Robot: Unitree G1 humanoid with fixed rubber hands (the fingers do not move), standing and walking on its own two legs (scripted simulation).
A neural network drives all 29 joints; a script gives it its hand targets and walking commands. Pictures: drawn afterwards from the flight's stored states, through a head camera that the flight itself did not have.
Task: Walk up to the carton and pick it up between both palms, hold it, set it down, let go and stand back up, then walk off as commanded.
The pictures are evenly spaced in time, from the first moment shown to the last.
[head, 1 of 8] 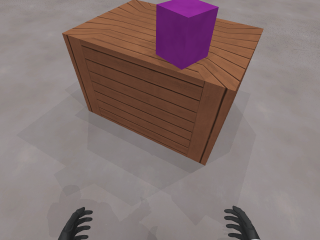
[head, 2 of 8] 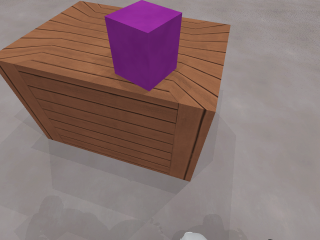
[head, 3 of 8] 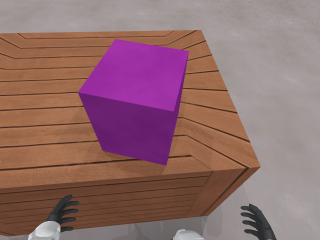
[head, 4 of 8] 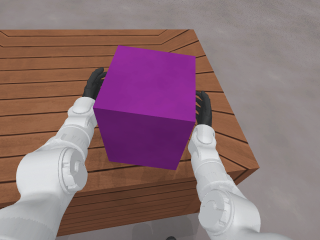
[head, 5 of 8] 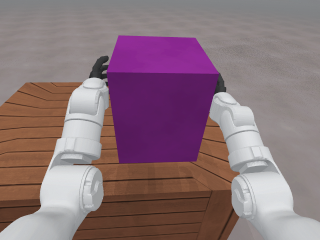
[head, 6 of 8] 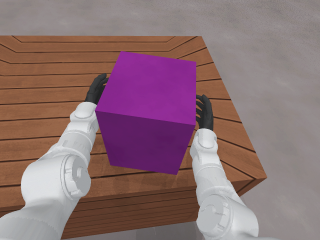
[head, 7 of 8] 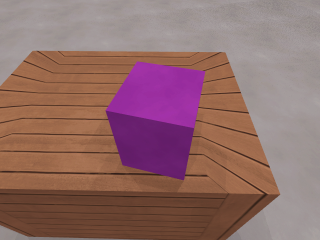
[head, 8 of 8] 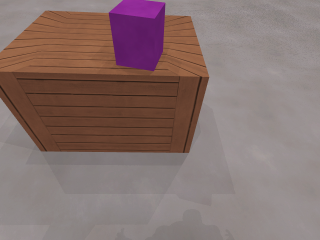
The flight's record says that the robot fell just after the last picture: no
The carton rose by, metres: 0.18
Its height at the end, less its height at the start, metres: +0.00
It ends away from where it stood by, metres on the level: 0.01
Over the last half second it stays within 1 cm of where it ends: yes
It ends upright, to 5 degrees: yes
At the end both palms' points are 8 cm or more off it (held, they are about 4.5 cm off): yes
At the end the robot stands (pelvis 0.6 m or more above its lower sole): yes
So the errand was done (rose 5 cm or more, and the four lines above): yes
